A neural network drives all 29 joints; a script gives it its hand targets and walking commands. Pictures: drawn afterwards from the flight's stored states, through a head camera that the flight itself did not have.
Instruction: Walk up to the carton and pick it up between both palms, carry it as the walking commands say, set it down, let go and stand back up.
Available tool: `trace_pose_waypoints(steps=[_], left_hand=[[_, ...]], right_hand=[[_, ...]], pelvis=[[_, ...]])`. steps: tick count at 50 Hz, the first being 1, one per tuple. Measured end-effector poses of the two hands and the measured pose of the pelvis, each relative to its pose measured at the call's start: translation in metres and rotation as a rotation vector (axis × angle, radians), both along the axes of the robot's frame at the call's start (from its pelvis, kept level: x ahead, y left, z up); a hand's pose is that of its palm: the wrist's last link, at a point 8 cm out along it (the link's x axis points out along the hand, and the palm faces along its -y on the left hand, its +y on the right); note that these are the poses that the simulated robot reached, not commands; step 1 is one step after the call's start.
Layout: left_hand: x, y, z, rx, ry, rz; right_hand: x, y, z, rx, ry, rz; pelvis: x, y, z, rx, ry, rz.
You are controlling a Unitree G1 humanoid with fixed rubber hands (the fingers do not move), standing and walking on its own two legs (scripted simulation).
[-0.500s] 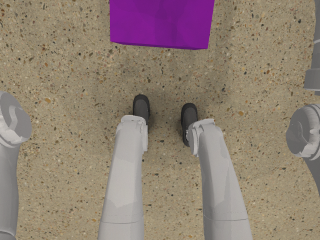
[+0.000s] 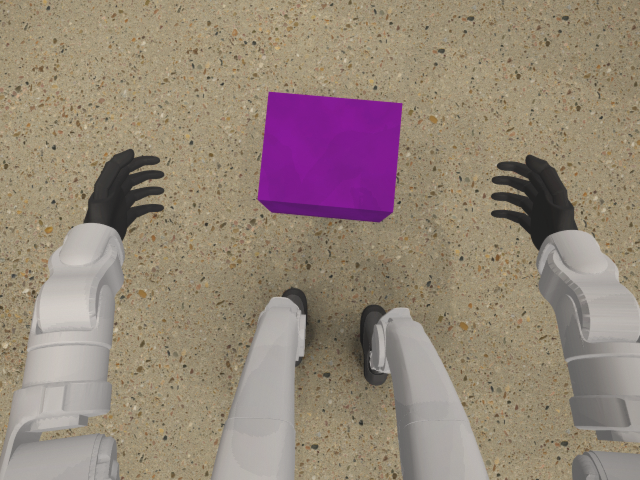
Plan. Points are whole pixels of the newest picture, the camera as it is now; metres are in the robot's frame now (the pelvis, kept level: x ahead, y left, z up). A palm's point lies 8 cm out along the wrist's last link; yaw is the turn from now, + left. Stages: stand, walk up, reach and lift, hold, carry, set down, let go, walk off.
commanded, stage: let go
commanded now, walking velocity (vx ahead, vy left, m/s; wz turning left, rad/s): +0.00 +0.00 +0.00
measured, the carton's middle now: (329, 163) +0.57 +0.02 -0.59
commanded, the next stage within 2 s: stand in 0.90 s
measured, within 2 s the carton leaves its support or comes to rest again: neither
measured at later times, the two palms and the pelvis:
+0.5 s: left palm (61, 382) +0.21 +0.27 -0.02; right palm (611, 360) +0.25 -0.22 +0.01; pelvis +0.05 +0.01 +0.07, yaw +1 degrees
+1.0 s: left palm (68, 362) +0.24 +0.25 +0.00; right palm out of the picture +0.27 -0.24 +0.01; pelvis +0.10 +0.00 +0.08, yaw +1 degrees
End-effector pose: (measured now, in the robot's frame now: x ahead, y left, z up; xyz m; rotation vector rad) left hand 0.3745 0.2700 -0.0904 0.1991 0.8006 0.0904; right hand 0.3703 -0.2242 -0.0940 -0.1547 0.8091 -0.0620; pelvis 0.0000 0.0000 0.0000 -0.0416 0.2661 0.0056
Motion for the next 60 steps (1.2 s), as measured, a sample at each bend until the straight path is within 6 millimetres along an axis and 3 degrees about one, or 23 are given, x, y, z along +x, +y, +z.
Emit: trace_pose_waypoints(steps=[5,11,22,26,30,37,47,52,60], left_hand=[[-0.038,-0.004,0.042,-0.08,-0.051,0.05],[-0.073,-0.005,0.064,-0.147,-0.053,0.099],[-0.146,0.001,0.064,-0.143,0.035,0.147],[-0.163,0.002,0.068,-0.136,0.069,0.147],[-0.163,0.002,0.075,-0.125,0.071,0.144],[-0.144,-0.008,0.085,-0.118,0.035,0.125],[-0.134,-0.023,0.089,-0.108,0.037,0.12],[-0.137,-0.013,0.088,-0.033,0.043,0.147],[-0.137,-0.001,0.098,0.013,-0.023,0.167]], right_hand=[[-0.036,0.003,0.047,0.054,-0.048,-0.047],[-0.07,0.0,0.075,0.07,-0.033,-0.071],[-0.114,0.007,0.097,0.055,-0.018,-0.057],[-0.125,0.009,0.1,0.059,0.008,-0.061],[-0.126,0.007,0.103,0.054,0.016,-0.062],[-0.114,0.0,0.106,0.059,0.003,-0.061],[-0.104,-0.012,0.103,0.05,0.005,-0.067],[-0.103,-0.026,0.101,-0.003,-0.002,-0.116],[-0.096,-0.038,0.114,-0.031,-0.101,-0.135]], pelvis=[[0.01,0.001,0.012,-0.002,0.025,0.003],[0.016,0.004,0.035,-0.006,-0.058,0.013],[0.043,0.013,0.061,-0.008,-0.165,0.017],[0.058,0.015,0.068,-0.007,-0.199,0.018],[0.069,0.015,0.072,-0.003,-0.218,0.014],[0.084,0.009,0.075,0.006,-0.235,0.015],[0.094,-0.003,0.076,0.022,-0.235,0.015],[0.101,-0.006,0.076,0.027,-0.229,0.014],[0.103,-0.009,0.075,0.032,-0.23,0.014]])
